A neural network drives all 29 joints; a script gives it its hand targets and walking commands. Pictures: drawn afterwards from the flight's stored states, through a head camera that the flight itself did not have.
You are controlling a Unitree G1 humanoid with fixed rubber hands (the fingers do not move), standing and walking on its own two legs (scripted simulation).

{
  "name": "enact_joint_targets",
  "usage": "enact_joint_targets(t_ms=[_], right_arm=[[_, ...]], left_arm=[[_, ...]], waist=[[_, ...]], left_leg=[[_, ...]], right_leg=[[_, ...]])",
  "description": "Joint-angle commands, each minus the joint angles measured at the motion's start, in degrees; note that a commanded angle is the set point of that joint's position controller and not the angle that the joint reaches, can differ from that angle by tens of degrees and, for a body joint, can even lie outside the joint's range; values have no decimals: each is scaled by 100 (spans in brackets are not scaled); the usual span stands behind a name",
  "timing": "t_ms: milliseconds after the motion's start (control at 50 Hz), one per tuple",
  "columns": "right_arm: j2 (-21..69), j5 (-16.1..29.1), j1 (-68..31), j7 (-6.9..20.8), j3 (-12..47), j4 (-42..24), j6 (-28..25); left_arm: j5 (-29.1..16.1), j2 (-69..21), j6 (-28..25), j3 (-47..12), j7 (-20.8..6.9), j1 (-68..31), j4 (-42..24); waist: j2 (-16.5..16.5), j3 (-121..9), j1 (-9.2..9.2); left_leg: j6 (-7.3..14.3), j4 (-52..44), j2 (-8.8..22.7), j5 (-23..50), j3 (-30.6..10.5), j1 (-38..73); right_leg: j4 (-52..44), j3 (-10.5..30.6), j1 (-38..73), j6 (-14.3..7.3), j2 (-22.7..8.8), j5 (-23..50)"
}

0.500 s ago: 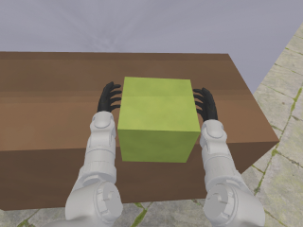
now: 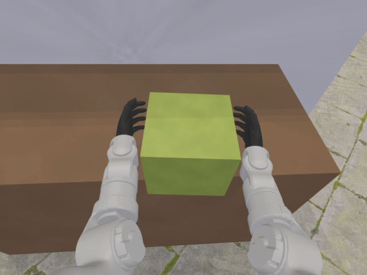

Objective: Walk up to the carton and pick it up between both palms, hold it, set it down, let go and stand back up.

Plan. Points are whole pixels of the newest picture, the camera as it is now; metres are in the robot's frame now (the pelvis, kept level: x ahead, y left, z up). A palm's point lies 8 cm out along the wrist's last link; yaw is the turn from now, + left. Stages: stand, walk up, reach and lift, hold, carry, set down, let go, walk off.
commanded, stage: reach and lift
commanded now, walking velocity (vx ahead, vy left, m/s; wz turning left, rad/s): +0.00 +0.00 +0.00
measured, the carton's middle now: (188, 145) +0.41 +0.04 +0.03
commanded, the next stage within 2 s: none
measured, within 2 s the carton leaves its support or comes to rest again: leaves its support in 0.20 s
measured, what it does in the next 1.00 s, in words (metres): stands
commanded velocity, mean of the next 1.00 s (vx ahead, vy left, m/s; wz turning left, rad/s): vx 0.00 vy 0.00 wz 0.00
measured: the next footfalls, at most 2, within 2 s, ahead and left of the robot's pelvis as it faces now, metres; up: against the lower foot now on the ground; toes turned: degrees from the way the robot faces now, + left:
none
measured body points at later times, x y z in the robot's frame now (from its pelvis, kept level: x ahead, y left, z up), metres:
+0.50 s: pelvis +0.00 +0.00 +0.00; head +0.02 +0.03 +0.45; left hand +0.40 +0.18 +0.10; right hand +0.42 -0.11 +0.10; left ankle +0.04 +0.11 -0.75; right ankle -0.04 -0.10 -0.75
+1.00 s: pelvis -0.03 +0.00 +0.00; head -0.08 +0.03 +0.44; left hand +0.36 +0.18 +0.15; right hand +0.37 -0.11 +0.15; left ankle +0.04 +0.11 -0.75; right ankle -0.04 -0.10 -0.75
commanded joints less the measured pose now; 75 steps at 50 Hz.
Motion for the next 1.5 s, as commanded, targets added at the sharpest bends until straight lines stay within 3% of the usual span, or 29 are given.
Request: enact_joint_targets(t_ms=[0, 40, 80, 100, 180, 300, 460, 480, 500, 600, 640, 680, 720, 740, 780, 800, 880, 940, 1080, 1100, 1140, 1160, 1200, 1260, 1280, 1340, 1380, 1400, 1480], right_arm=[[2569, -196, -3385, 631, 1664, -264, -383], [2551, -164, -3403, 603, 1780, -318, -463], [2576, -104, -3427, 588, 1934, -350, -576], [2577, -80, -3483, 577, 2049, -416, -627], [2525, 108, -3494, 466, 2381, -250, -803], [2392, 300, -3446, 346, 2362, 42, -697], [2246, 994, -3492, 314, 3049, -257, -689], [2275, 1051, -3480, 272, 3181, -406, -668], [2200, 1154, -3435, 256, 3245, -429, -596], [2180, 1483, -3585, 105, 3498, -892, -227], [2137, 1570, -3773, 48, 3574, -1193, -61], [2122, 1650, -4011, 5, 3606, -1490, 47], [2134, 1771, -4126, 2, 3649, -1569, 200], [2096, 1892, -4145, -20, 3583, -1526, 305], [2087, 1924, -4376, -36, 3573, -1558, 487], [2002, 1990, -4340, -38, 3482, -1378, 590], [1959, 1861, -4341, 83, 2995, -1063, 848], [1998, 1842, -4345, 165, 2873, -1267, 894], [1606, 2019, -4501, 213, 2872, -1210, 1061], [1662, 1993, -4569, 218, 2893, -1347, 1096], [1580, 1979, -4645, 244, 2914, -1395, 1120], [1674, 2086, -4589, 242, 2926, -1351, 1141], [1740, 2182, -4618, 262, 3041, -1590, 1107], [1644, 2298, -4775, 245, 3252, -1778, 1128], [1490, 2348, -4698, 252, 3177, -1709, 1167], [1554, 2541, -4593, 187, 3416, -1819, 1326], [1498, 2641, -4609, 181, 3415, -1892, 1418], [1508, 2758, -4629, 159, 3533, -1905, 1425], [1643, 3040, -4530, -19, 4033, -2370, 1605]], left_arm=[[-97, -2310, -297, -1684, -523, -3045, -13], [-97, -2476, -335, -1817, -519, -3014, -123], [-74, -2561, -380, -1939, -510, -2937, -187], [-174, -2482, -435, -2058, -518, -2995, -217], [-306, -2427, -574, -2322, -488, -3187, -169], [-325, -2484, -485, -2384, -506, -3179, -55], [-585, -2743, -221, -3012, -369, -3009, -633], [-594, -2750, -148, -3097, -380, -2831, -706], [-665, -2808, -109, -3188, -370, -3013, -893], [-763, -2878, 440, -3323, -518, -2770, -1056], [-790, -2871, 678, -3325, -609, -2857, -1082], [-923, -2902, 913, -3537, -675, -3019, -1434], [-954, -2830, 1121, -3520, -685, -3135, -1345], [-963, -2778, 1243, -3574, -672, -3106, -1346], [-934, -2652, 1422, -3320, -721, -3143, -1110], [-777, -2561, 1533, -3282, -718, -3282, -1138], [-726, -2519, 1851, -2979, -780, -3342, -903], [-874, -2599, 1872, -2999, -704, -3491, -1217], [-780, -2551, 2267, -3007, -648, -3392, -1323], [-783, -2493, 2327, -2928, -677, -3331, -1355], [-795, -2443, 2406, -2883, -713, -3332, -1310], [-862, -2528, 2429, -2974, -712, -3490, -1584], [-1036, -2666, 2422, -3399, -647, -3592, -1939], [-1105, -2730, 2530, -3494, -550, -3535, -1991], [-1037, -2633, 2609, -3538, -533, -3409, -2018], [-1013, -2583, 2773, -3604, -524, -3419, -2204], [-1107, -2585, 2826, -3543, -524, -3356, -2455], [-1102, -2522, 2870, -3600, -520, -3426, -2601], [-1103, -2497, 2997, -3506, -620, -2960, -2557]], waist=[[176, -3139, 41], [64, -3321, 14], [314, -3556, 39], [217, -3664, 70], [128, -3592, -70], [206, -3087, -116], [497, -3647, -84], [467, -3668, -30], [443, -3577, -135], [41, -3223, -193], [56, -3020, -183], [234, -3086, -366], [235, -2824, -319], [284, -2698, -385], [162, -2435, -230], [382, -2219, -278], [364, -1759, -343], [392, -2010, -499], [467, -1748, -475], [134, -1675, -433], [46, -1532, -479], [235, -1644, -482], [438, -2102, -727], [418, -2300, -626], [580, -2183, -687], [533, -2043, -639], [561, -2183, -740], [601, -2330, -622], [292, -2365, -613]], left_leg=[[-20, 310, -55, 1701, 401, 1962], [-76, 328, -104, 1913, 381, 1993], [-144, 391, -52, 2202, 329, 2036], [-144, 369, -89, 2227, 339, 1901], [-167, 420, -119, 2145, 270, 1614], [-183, 293, -44, 1850, 207, 1829], [-389, 553, -25, 2952, 52, 2488], [-372, 565, -42, 2991, 45, 2514], [-357, 610, -23, 3079, 38, 2488], [-227, 441, -103, 2361, -1, 2366], [-184, 367, -114, 2087, 3, 2227], [-147, 355, -117, 1919, -30, 2446], [-146, 313, -97, 1657, -54, 2439], [-140, 274, -105, 1485, -75, 2375], [-51, 180, -139, 931, -37, 2211], [-36, 90, -85, 503, -33, 2233], [3, -128, -94, -105, 12, 2157], [-73, -123, -72, -74, 79, 2469], [-111, -119, -2, -143, -15, 2612], [-64, -154, -16, -278, -66, 2629], [-26, -207, -19, -516, -34, 2660], [-75, -136, -19, -581, 48, 2879], [-150, -49, 12, -9, -158, 3164], [-159, 24, -1, 218, -228, 3072], [-253, 15, 39, 130, -192, 2962], [-126, -50, -3, 202, -174, 2847], [-175, 43, -6, 367, -176, 2895], [-179, 106, -61, 590, -125, 2957], [-59, 272, -192, 953, -91, 2764]], right_leg=[[-120, -408, -104, 349, -9, 1728], [5, -396, 117, 368, 19, 2246], [-19, -342, 216, 302, 14, 2427], [37, -406, 365, 352, 8, 2561], [108, -362, 487, 370, 22, 2985], [-133, -276, 275, 323, -3, 2463], [-162, -335, 183, 299, 113, 2958], [-145, -376, 255, 337, 104, 3114], [-142, -355, 332, 294, 142, 3143], [-130, -313, 592, 436, 56, 3073], [-156, -275, 702, 425, 3, 2861], [-201, -356, 527, 463, 17, 2510], [-297, -344, 423, 409, 41, 2082], [-314, -332, 409, 409, 16, 1907], [-373, -320, 373, 443, -55, 1471], [-441, -297, 325, 416, -32, 1082], [-596, -380, -118, 295, -18, 13], [-547, -399, -251, 280, -3, -69], [-611, -433, -351, 244, 50, -409], [-648, -443, -356, 252, 37, -601], [-732, -428, -648, 201, -17, -760], [-760, -422, -730, 195, -81, -736], [-570, -472, -677, 134, 88, -339], [-567, -491, -524, 131, 49, -177], [-570, -464, -440, 161, 70, -204], [-574, -447, -443, 167, 41, -56], [-549, -335, -409, 177, 65, 60], [-488, -399, -243, 169, 133, 289], [-382, -270, 114, 312, 49, 1073]])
